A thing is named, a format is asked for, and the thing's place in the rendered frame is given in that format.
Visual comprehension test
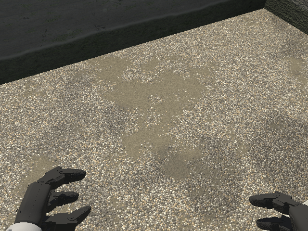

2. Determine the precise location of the left robot hand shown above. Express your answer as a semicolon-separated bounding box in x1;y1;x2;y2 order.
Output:
14;166;91;231

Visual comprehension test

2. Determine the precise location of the right robot hand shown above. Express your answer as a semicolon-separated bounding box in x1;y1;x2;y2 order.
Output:
249;191;308;231

